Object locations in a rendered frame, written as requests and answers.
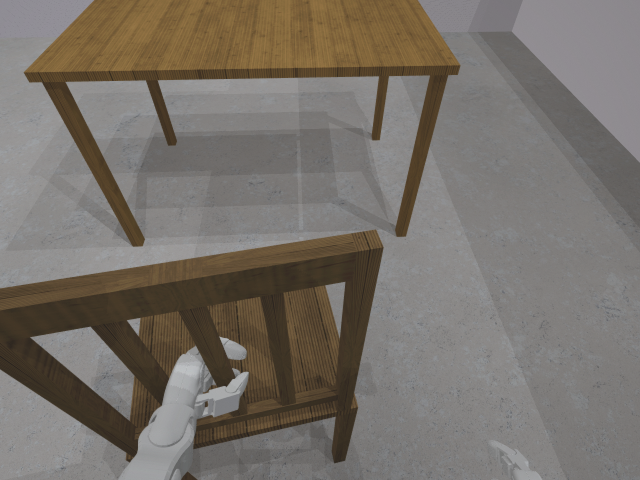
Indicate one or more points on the robot right hand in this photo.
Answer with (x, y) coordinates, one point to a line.
(513, 463)

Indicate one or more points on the left robot forearm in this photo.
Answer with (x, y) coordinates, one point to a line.
(165, 446)

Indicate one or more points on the robot left hand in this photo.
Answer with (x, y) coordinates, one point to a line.
(190, 377)

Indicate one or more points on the table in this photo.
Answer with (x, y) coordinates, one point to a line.
(135, 40)

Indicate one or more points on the chair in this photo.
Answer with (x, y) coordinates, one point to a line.
(271, 300)

